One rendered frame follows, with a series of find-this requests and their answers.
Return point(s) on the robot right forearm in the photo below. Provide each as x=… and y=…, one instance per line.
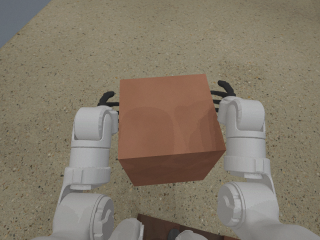
x=245, y=133

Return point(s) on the robot right upper arm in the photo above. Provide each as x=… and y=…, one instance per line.
x=251, y=210

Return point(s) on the carton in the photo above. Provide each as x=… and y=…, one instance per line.
x=168, y=130

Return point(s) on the right robot shin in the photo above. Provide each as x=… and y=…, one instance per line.
x=186, y=231

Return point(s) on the robot right hand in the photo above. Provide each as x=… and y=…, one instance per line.
x=228, y=89

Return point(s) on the robot left upper arm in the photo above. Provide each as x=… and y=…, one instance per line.
x=83, y=216

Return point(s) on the robot left hand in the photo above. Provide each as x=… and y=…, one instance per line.
x=105, y=97

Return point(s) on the robot left forearm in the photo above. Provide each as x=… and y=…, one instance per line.
x=88, y=168

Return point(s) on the left robot thigh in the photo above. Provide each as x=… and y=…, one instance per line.
x=128, y=229

